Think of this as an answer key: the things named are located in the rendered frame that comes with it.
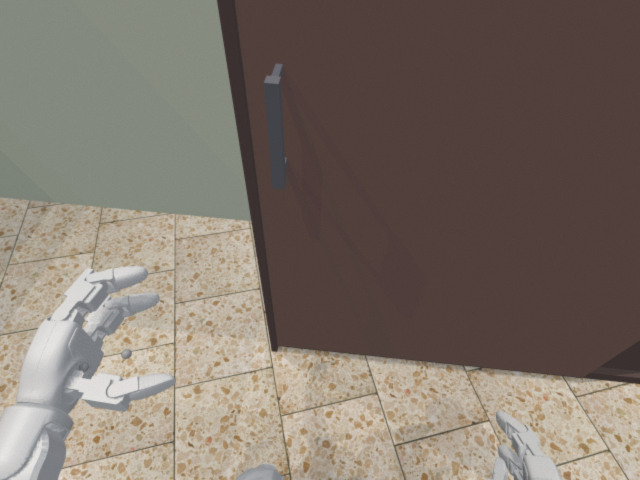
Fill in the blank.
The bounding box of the wardrobe door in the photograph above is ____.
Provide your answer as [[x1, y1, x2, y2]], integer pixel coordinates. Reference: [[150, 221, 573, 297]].
[[235, 0, 640, 377], [600, 341, 640, 371]]

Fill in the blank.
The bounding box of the left robot hand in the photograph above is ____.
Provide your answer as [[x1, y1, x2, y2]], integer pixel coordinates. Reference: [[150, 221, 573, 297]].
[[16, 266, 176, 414]]

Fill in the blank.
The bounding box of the handle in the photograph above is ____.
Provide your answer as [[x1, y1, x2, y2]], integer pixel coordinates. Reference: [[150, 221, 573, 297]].
[[264, 64, 287, 189]]

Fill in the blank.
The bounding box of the left robot forearm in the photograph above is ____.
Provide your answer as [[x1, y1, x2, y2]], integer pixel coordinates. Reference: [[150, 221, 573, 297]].
[[0, 403, 73, 480]]

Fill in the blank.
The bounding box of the right robot hand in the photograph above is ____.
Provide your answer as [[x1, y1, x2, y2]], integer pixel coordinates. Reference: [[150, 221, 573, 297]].
[[487, 410, 562, 480]]

